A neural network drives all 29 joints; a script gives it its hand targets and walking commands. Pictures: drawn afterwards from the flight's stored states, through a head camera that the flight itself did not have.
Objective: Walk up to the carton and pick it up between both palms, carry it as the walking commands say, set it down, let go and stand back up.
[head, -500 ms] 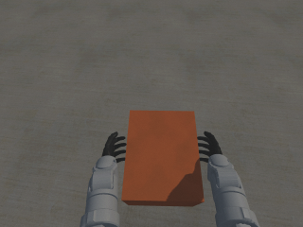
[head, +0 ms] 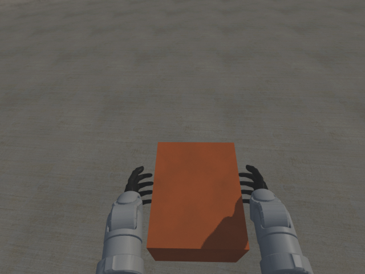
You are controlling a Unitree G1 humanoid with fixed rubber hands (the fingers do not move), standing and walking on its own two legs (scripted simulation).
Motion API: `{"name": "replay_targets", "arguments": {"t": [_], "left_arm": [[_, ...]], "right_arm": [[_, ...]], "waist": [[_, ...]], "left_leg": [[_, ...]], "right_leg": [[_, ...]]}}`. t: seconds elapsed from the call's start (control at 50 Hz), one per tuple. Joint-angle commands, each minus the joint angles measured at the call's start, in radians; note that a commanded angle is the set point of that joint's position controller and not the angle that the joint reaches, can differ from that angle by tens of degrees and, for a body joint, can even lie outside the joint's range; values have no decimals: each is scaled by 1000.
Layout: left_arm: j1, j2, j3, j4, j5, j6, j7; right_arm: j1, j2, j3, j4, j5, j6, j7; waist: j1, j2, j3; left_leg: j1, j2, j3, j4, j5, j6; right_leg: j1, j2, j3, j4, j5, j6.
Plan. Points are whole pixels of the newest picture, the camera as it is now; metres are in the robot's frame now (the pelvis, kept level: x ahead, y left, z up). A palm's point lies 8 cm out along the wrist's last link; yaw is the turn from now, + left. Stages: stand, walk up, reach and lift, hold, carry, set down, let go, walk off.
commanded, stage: reach and lift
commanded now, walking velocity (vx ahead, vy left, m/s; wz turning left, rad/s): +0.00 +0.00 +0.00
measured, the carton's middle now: (195, 200) +0.34 +0.01 -0.04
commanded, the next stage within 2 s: hold in 1.14 s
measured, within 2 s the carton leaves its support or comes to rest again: neither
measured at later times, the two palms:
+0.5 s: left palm (133, 194) +0.30 +0.15 +0.05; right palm (263, 193) +0.30 -0.14 +0.05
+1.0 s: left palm (133, 194) +0.30 +0.14 +0.05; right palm (266, 195) +0.29 -0.15 +0.05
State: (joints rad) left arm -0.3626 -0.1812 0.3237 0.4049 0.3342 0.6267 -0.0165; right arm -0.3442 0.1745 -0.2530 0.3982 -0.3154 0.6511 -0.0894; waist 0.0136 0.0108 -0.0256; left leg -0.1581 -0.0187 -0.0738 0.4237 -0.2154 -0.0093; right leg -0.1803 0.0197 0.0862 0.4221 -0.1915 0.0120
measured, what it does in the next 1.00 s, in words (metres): stands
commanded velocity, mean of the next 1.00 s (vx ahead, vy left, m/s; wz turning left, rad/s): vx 0.00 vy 0.00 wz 0.00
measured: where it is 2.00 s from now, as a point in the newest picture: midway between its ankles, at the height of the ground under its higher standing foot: outside the picture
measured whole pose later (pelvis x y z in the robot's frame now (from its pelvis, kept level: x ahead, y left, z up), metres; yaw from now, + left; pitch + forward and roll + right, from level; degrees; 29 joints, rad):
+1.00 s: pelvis +0.01 +0.00 +0.00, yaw +0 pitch -6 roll +0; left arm -0.33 -0.17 0.25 0.31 0.33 0.74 -0.02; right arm -0.29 0.16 -0.22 0.27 -0.31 0.76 -0.01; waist -0.01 0.01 0.00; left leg -0.05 -0.02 -0.08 0.34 -0.19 0.00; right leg -0.07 0.01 0.08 0.33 -0.16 0.02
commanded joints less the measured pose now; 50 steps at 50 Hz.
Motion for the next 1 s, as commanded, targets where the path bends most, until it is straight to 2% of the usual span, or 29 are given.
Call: {"name": "replay_targets", "arguments": {"t": [0.0, 0.04, 0.08, 0.12, 0.18, 0.2, 0.24, 0.26, 0.32, 0.36, 0.38, 0.4, 0.42, 0.44, 0.46, 0.48, 0.5, 0.56, 0.6, 0.68, 0.72, 0.74, 0.76, 0.84, 0.88, 0.9, 0.92, 0.94, 0.98], "left_arm": [[-431, -996, -555, -35, -289, -3, -264], [-455, -1001, -519, 48, -264, 32, -262], [-432, -1004, -543, 16, -277, 37, -263], [-499, -955, -548, -45, -287, 38, -266], [-510, -980, -588, -58, -309, 70, -269], [-454, -982, -538, 9, -278, 87, -270], [-502, -943, -514, -3, -259, 90, -264], [-429, -927, -508, 6, -257, 94, -263], [-501, -953, -565, -82, -290, 80, -266], [-446, -942, -542, -67, -286, 74, -255], [-472, -931, -569, -108, -283, 78, -254], [-462, -925, -583, -129, -300, 80, -257], [-411, -962, -562, -84, -284, 91, -263], [-380, -946, -528, -28, -258, 92, -261], [-428, -957, -562, -64, -307, 82, -265], [-471, -939, -568, -97, -287, 86, -266], [-502, -950, -575, -111, -304, 73, -270], [-453, -963, -577, -96, -286, 88, -257], [-387, -964, -579, -71, -279, 86, -257], [-400, -936, -575, -91, -292, 87, -252], [-441, -937, -585, -142, -297, 72, -255], [-436, -942, -578, -107, -276, 88, -255], [-482, -947, -605, -134, -300, 85, -260], [-435, -980, -588, -98, -293, 77, -253], [-492, -964, -634, -171, -335, 57, -258], [-426, -1004, -632, -125, -330, 69, -260], [-403, -995, -606, -94, -311, 70, -265], [-444, -946, -576, -121, -307, 61, -256], [-438, -905, -563, -119, -291, 77, -259]], "right_arm": [[-568, 1012, 567, -89, 280, -26, 345], [-568, 954, 491, -35, 255, -13, 338], [-577, 989, 525, -63, 272, -2, 349], [-577, 1009, 525, -57, 290, 16, 353], [-507, 982, 503, -31, 262, 39, 345], [-595, 985, 508, -89, 286, 39, 347], [-543, 964, 466, -26, 270, 54, 347], [-471, 965, 466, 6, 250, 66, 340], [-525, 954, 505, -88, 289, 49, 344], [-540, 956, 537, -106, 295, 63, 348], [-466, 970, 515, -85, 287, 64, 345], [-411, 961, 511, -62, 273, 73, 342], [-526, 957, 553, -200, 297, 58, 336], [-575, 961, 544, -157, 303, 60, 337], [-549, 945, 557, -179, 292, 62, 328], [-505, 952, 528, -138, 283, 69, 334], [-595, 923, 547, -196, 287, 49, 342], [-494, 954, 528, -149, 288, 65, 336], [-501, 954, 565, -209, 292, 50, 336], [-432, 959, 535, -98, 279, 84, 337], [-463, 921, 525, -174, 286, 56, 351], [-435, 945, 483, -96, 290, 63, 355], [-483, 933, 479, -120, 276, 58, 357], [-506, 946, 545, -177, 302, 49, 361], [-471, 931, 553, -183, 295, 42, 355], [-517, 960, 589, -228, 307, 44, 351], [-528, 960, 590, -244, 321, 33, 351], [-545, 957, 563, -207, 306, 53, 349], [-439, 961, 514, -119, 272, 83, 347]], "waist": [[12, -70, -323], [2, 45, -191], [-4, -73, -231], [-6, -71, -167], [-42, -22, -250], [5, 16, -237], [-11, 44, -151], [-19, -15, -168], [-23, 74, -240], [-7, -68, -199], [-18, 27, -152], [-37, -19, -187], [-8, -13, -227], [7, -32, -170], [-32, -89, -255], [-24, -7, -222], [-32, -61, -259], [-26, 36, -228], [-12, 10, -283], [-29, -78, -211], [-36, -9, -236], [-26, 88, -129], [-50, 17, -172], [-17, 9, -226], [-35, 38, -313], [-34, -44, -303], [-18, 5, -260], [-9, -60, -223], [-21, -48, -185]], "left_leg": [[157, -60, 5, -79, 245, 10], [78, -65, 25, -97, 98, -7], [94, -62, 11, -112, 125, 3], [97, -58, 7, -109, 117, 13], [156, -53, 10, -102, 169, -1], [134, -60, 25, -115, 101, -2], [76, -60, 23, -131, 75, -3], [107, -61, 14, -124, 171, 1], [110, -69, 20, -103, 177, -10], [126, -63, 4, -108, 193, 2], [112, -71, 19, -113, 249, -7], [137, -69, 12, -111, 285, -7], [124, -76, 14, -112, 255, -5], [111, -72, 13, -119, 173, 3], [159, -63, 3, -106, 202, 2], [126, -68, 6, -114, 190, -3], [123, -65, -3, -110, 179, 0], [111, -74, 12, -117, 159, -10], [153, -75, 14, -115, 306, -15], [173, -59, -2, -125, 203, 1], [163, -60, -10, -123, 242, -10], [97, -64, -2, -141, 148, -8], [132, -62, 0, -136, 148, -6], [134, -54, -8, -130, 189, -6], [158, -53, -11, -112, 254, -17], [183, -63, -6, -111, 224, -6], [141, -67, 6, -108, 252, -3], [127, -56, -12, -122, 189, 6], [104, -56, -3, -142, 112, 8]], "right_leg": [[143, 78, -25, -66, 176, -1], [121, 64, -15, -82, 59, -16], [161, 76, -35, -101, 97, -4], [112, 64, -29, -107, 75, 4], [158, 60, -19, -101, 139, -8], [183, 62, -20, -110, 75, -6], [188, 57, -24, -119, 71, -8], [196, 57, -21, -123, 164, 1], [233, 61, -15, -99, 185, -7], [203, 63, -26, -113, 184, 10], [190, 56, -16, -115, 257, 3], [220, 61, -15, -121, 301, 10], [257, 64, -16, -117, 269, 11], [207, 55, -9, -131, 183, 16], [219, 69, -21, -125, 190, 15], [212, 60, -18, -123, 187, 11], [213, 71, -23, -105, 181, 12], [226, 67, -27, -112, 160, 0], [272, 74, -25, -108, 310, 8], [181, 70, -22, -127, 178, 14], [195, 77, -25, -110, 206, 0], [177, 59, -15, -119, 134, -12], [148, 66, -28, -125, 117, 0], [203, 76, -33, -101, 142, -6], [224, 81, -31, -94, 185, -11], [195, 77, -35, -108, 169, 2], [209, 70, -24, -110, 213, -1], [179, 72, -28, -101, 154, 9], [191, 65, -31, -121, 94, 12]]}}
